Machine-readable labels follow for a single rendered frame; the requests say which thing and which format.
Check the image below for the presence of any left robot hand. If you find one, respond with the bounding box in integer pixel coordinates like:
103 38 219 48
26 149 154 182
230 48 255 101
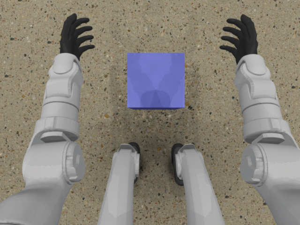
60 13 95 61

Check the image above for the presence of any robot right forearm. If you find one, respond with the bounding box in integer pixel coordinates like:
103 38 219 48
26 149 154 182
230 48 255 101
234 54 300 151

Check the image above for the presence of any right robot hand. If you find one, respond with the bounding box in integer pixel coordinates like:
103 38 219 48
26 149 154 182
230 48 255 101
219 14 258 64

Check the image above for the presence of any left robot upper arm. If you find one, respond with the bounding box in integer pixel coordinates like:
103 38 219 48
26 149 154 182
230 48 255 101
0 141 85 225

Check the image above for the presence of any carton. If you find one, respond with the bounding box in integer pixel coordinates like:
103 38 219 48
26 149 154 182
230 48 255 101
127 53 185 110

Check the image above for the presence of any robot left foot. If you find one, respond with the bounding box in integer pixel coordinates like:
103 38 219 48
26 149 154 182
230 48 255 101
129 142 140 183

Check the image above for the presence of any robot foot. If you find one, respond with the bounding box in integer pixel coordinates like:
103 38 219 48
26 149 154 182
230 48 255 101
129 142 140 183
172 143 184 186

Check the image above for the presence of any robot left forearm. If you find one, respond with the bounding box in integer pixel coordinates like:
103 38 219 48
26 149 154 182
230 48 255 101
22 53 83 183

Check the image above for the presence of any right robot upper arm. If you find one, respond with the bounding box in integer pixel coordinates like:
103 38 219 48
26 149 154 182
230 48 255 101
240 142 300 225

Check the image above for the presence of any robot right foot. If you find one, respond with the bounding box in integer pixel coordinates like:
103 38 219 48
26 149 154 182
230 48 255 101
172 143 184 186

